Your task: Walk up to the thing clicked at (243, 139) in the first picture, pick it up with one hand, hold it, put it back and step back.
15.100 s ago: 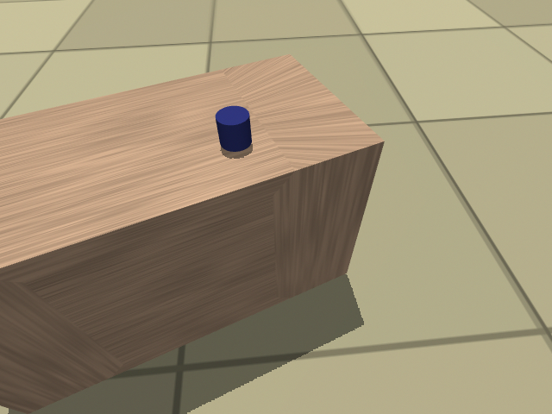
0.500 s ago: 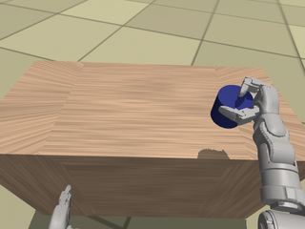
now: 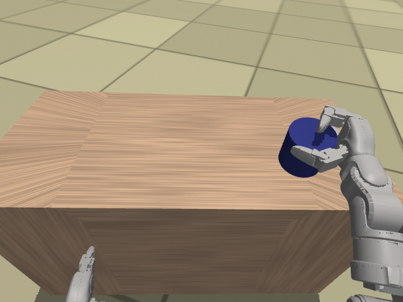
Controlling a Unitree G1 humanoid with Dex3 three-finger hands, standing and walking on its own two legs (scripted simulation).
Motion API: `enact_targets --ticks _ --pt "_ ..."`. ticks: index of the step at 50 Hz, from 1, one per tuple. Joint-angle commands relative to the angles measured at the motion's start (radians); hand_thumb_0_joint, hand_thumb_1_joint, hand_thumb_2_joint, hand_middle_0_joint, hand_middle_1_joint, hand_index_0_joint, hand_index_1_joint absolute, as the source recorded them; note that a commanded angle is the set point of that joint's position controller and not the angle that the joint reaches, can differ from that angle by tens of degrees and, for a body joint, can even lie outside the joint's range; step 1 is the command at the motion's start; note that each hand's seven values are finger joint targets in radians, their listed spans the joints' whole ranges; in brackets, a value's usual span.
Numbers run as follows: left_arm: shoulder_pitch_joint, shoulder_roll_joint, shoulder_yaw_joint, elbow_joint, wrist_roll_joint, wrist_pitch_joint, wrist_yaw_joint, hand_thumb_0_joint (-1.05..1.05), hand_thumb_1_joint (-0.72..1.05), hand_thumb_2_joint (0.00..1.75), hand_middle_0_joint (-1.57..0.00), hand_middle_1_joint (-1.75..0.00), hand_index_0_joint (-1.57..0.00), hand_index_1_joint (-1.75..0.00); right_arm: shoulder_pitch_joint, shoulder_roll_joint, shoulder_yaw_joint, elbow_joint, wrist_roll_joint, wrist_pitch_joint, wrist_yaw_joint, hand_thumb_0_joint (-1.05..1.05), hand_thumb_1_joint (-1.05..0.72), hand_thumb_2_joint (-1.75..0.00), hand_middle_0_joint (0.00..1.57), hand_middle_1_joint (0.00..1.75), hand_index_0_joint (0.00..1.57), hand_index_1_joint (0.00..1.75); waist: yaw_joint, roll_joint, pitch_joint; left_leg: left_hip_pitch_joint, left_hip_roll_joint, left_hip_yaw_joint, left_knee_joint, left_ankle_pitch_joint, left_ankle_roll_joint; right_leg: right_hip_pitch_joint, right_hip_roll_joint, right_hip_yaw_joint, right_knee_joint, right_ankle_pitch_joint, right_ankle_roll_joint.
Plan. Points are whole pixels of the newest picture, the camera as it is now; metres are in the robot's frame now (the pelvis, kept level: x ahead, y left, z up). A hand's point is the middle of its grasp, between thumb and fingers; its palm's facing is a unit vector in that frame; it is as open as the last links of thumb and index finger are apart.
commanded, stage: lift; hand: right
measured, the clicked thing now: (305, 148) +0.37 -0.17 +0.17
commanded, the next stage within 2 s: hold in 0.04 s
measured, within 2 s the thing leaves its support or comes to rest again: neither
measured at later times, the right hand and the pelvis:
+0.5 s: hand (324, 132) +0.34 -0.18 +0.23, palm faces +0.13 +0.99 -0.03, open 7.4 cm; pelvis +0.00 +0.00 +0.00, yaw +0 degrees
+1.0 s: hand (329, 132) +0.34 -0.18 +0.23, palm faces +0.12 +0.99 -0.04, open 7.4 cm; pelvis +0.01 +0.00 +0.00, yaw -1 degrees
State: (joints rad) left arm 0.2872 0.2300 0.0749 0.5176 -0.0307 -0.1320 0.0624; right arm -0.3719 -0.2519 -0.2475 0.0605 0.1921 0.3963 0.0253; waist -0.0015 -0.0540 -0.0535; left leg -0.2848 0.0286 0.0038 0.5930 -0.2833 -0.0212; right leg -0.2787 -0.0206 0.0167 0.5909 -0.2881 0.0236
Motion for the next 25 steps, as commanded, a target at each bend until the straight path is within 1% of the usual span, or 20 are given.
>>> enact_targets --ticks 1,2,4,6,7,9,10,11,12,13,15,16,17,18,19,20,21,23,24,25 --pt "-0.12 0.111 0.042 -0.163 -0.006 -0.071 0.006 0.0 -0.54 0.05 -0.03 -0.05 -0.04 -0.04 -0.484 -0.2 -0.072 -0.308 0.028 -0.068 -0.006 0.0 -0.1 -1.29 1.25 1.42 1.3 1.42 0.005 0.024 -0.198 0.019 -0.029 0.049 -0.116 0.108 0.011 0.102 0.018 -0.021 -0.108 0.086 -0.03" --pt "-0.107 0.109 0.048 -0.131 -0.004 -0.073 0.007 0.0 -0.54 0.05 -0.04 -0.05 -0.04 -0.05 -0.473 -0.193 -0.069 -0.305 0.028 -0.062 -0.005 0.0 -0.1 -1.29 1.24 1.42 1.29 1.42 0.009 0.022 -0.197 0.024 -0.027 0.046 -0.118 0.116 0.01 0.105 0.021 -0.023 -0.106 0.088 -0.032" --pt "-0.132 0.124 0.06 -0.146 -0.003 -0.086 0.01 0.0 -0.54 0.05 -0.04 -0.05 -0.04 -0.04 -0.469 -0.209 -0.086 -0.32 0.029 -0.049 -0.007 0.0 -0.1 -1.31 1.26 1.44 1.31 1.44 0.006 0.024 -0.222 0.039 -0.025 0.046 -0.122 0.118 0.007 0.11 0.024 -0.024 -0.105 0.089 -0.036" --pt "-0.126 0.083 0.019 -0.124 -0.003 -0.087 0.006 0.0 -0.54 0.05 -0.04 -0.05 -0.04 -0.05 -0.47 -0.198 -0.075 -0.344 0.029 -0.041 -0.004 0.0 -0.1 -1.3 1.25 1.42 1.3 1.42 -0.002 0.026 -0.202 0.035 -0.023 0.044 -0.123 0.123 0.006 0.103 0.024 -0.026 -0.102 0.099 -0.036" --pt "-0.137 0.09 0.021 -0.135 -0.002 -0.091 0.009 0.0 -0.54 0.05 -0.04 -0.05 -0.04 -0.05 -0.469 -0.201 -0.082 -0.342 0.029 -0.037 -0.002 0.0 -0.09 -1.3 1.25 1.43 1.3 1.43 0.002 0.037 -0.217 0.041 -0.022 0.041 -0.123 0.131 0.006 0.117 0.024 -0.026 -0.102 0.107 -0.037" --pt "-0.134 0.122 0.053 -0.127 0.0 -0.098 0.016 0.0 -0.54 0.05 -0.04 -0.05 -0.04 -0.05 -0.463 -0.205 -0.083 -0.34 0.029 -0.026 -0.001 0.0 -0.09 -1.31 1.25 1.44 1.31 1.44 0.012 0.041 -0.227 0.042 -0.024 0.045 -0.121 0.156 0.005 0.135 0.023 -0.024 -0.1 0.129 -0.037" --pt "-0.165 0.144 0.068 -0.141 -0.001 -0.104 0.017 0.0 -0.53 0.05 -0.04 -0.05 -0.04 -0.05 -0.472 -0.216 -0.091 -0.35 0.032 -0.024 -0.002 0.0 -0.07 -1.32 1.26 1.44 1.31 1.44 0.005 0.045 -0.205 0.036 -0.029 0.052 -0.122 0.124 0.006 0.113 0.021 -0.018 -0.11 0.1 -0.035" --pt "-0.157 0.151 0.076 -0.15 0.001 -0.107 0.018 0.0 -0.54 0.05 -0.04 -0.05 -0.04 -0.05 -0.473 -0.215 -0.091 -0.36 0.03 -0.022 -0.002 0.0 -0.08 -1.3 1.25 1.43 1.3 1.43 0.009 0.044 -0.224 0.045 -0.029 0.052 -0.12 0.132 0.008 0.133 0.019 -0.017 -0.112 0.11 -0.033" --pt "-0.148 0.135 0.061 -0.141 0.001 -0.105 0.018 0.0 -0.53 0.05 -0.04 -0.05 -0.04 -0.05 -0.473 -0.232 -0.105 -0.358 0.029 -0.02 0.0 0.0 -0.08 -1.31 1.25 1.44 1.31 1.44 -0.003 0.031 -0.226 0.049 -0.026 0.051 -0.121 0.135 0.009 0.127 0.021 -0.019 -0.108 0.117 -0.033" --pt "-0.153 0.112 0.039 -0.143 -0.001 -0.104 0.017 0.0 -0.54 0.05 -0.04 -0.05 -0.04 -0.05 -0.468 -0.213 -0.093 -0.356 0.033 -0.016 0.002 0.0 -0.11 -1.31 1.26 1.43 1.31 1.43 -0.002 0.054 -0.204 0.048 -0.026 0.051 -0.126 0.12 0.006 0.112 0.023 -0.02 -0.11 0.104 -0.034" --pt "-0.144 0.106 0.041 -0.138 -0.003 -0.112 0.018 0.0 -0.54 0.05 -0.04 -0.05 -0.04 -0.05 -0.464 -0.207 -0.09 -0.364 0.036 -0.008 0.004 0.0 -0.1 -1.31 1.26 1.43 1.31 1.43 0.001 0.043 -0.197 0.047 -0.027 0.05 -0.126 0.113 0.005 0.112 0.023 -0.022 -0.113 0.094 -0.034" --pt "-0.143 0.113 0.048 -0.132 -0.001 -0.111 0.019 0.0 -0.53 0.05 -0.04 -0.05 -0.04 -0.05 -0.468 -0.233 -0.11 -0.37 0.035 -0.005 0.005 0.0 -0.1 -1.31 1.26 1.43 1.31 1.43 -0.001 0.029 -0.214 0.052 -0.022 0.047 -0.126 0.121 0.004 0.117 0.028 -0.024 -0.106 0.1 -0.036" --pt "-0.141 0.11 0.046 -0.127 -0.003 -0.113 0.016 0.0 -0.53 0.05 -0.04 -0.05 -0.04 -0.05 -0.45 -0.215 -0.098 -0.362 0.037 0.001 0.009 0.0 -0.11 -1.29 1.25 1.42 1.3 1.42 0.003 0.027 -0.203 0.044 -0.029 0.051 -0.123 0.122 0.005 0.119 0.024 -0.021 -0.112 0.101 -0.034" --pt "-0.14 0.093 0.027 -0.111 -0.003 -0.112 0.01 0.0 -0.54 0.05 -0.04 -0.05 -0.04 -0.05 -0.442 -0.213 -0.093 -0.373 0.034 0.008 0.013 0.0 -0.09 -1.3 1.25 1.43 1.3 1.43 -0.009 0.019 -0.194 0.043 -0.028 0.052 -0.121 0.118 0.008 0.104 0.026 -0.022 -0.114 0.101 -0.031" --pt "-0.114 0.087 0.028 -0.095 -0.002 -0.109 0.01 0.0 -0.53 0.05 -0.04 -0.05 -0.04 -0.05 -0.449 -0.217 -0.096 -0.377 0.032 0.012 0.016 0.0 -0.09 -1.3 1.25 1.42 1.3 1.42 0.004 0.006 -0.201 0.04 -0.026 0.049 -0.12 0.142 0.008 0.119 0.026 -0.024 -0.109 0.12 -0.032" --pt "-0.136 0.116 0.051 -0.117 -0.003 -0.114 0.012 0.0 -0.54 0.05 -0.04 -0.05 -0.04 -0.05 -0.443 -0.208 -0.097 -0.374 0.038 0.018 0.019 0.0 -0.09 -1.3 1.24 1.42 1.3 1.42 0.007 0.019 -0.207 0.04 -0.03 0.054 -0.12 0.147 0.008 0.125 0.022 -0.019 -0.111 0.129 -0.032" --pt "-0.142 0.125 0.055 -0.125 -0.002 -0.118 0.009 0.0 -0.54 0.05 -0.04 -0.05 -0.04 -0.05 -0.427 -0.209 -0.099 -0.376 0.041 0.024 0.021 0.0 -0.09 -1.3 1.25 1.43 1.3 1.43 0.002 0.031 -0.208 0.051 -0.031 0.056 -0.118 0.151 0.008 0.121 0.021 -0.018 -0.112 0.136 -0.03" --pt "-0.122 0.108 0.043 -0.106 -0.002 -0.113 0.004 0.0 -0.54 0.05 -0.04 -0.05 -0.04 -0.05 -0.444 -0.221 -0.109 -0.397 0.04 0.035 0.024 0.0 -0.1 -1.31 1.25 1.43 1.3 1.43 0.002 0.026 -0.219 0.054 -0.025 0.052 -0.118 0.182 0.007 0.131 0.025 -0.021 -0.101 0.165 -0.032" --pt "-0.136 0.111 0.051 -0.088 -0.002 -0.114 0.005 0.0 -0.54 0.05 -0.04 -0.05 -0.04 -0.05 -0.428 -0.229 -0.12 -0.398 0.042 0.039 0.025 0.0 -0.13 -1.31 1.27 1.44 1.32 1.44 -0.006 0.023 -0.214 0.058 -0.023 0.052 -0.12 0.185 0.006 0.126 0.027 -0.021 -0.101 0.167 -0.033" --pt "-0.141 0.115 0.057 -0.082 -0.004 -0.119 0.006 0.0 -0.54 0.05 -0.04 -0.05 -0.04 -0.05 -0.425 -0.218 -0.114 -0.393 0.046 0.047 0.026 0.0 -0.12 -1.31 1.26 1.43 1.31 1.43 -0.001 0.026 -0.201 0.054 -0.024 0.051 -0.121 0.186 0.006 0.129 0.025 -0.021 -0.099 0.169 -0.034"
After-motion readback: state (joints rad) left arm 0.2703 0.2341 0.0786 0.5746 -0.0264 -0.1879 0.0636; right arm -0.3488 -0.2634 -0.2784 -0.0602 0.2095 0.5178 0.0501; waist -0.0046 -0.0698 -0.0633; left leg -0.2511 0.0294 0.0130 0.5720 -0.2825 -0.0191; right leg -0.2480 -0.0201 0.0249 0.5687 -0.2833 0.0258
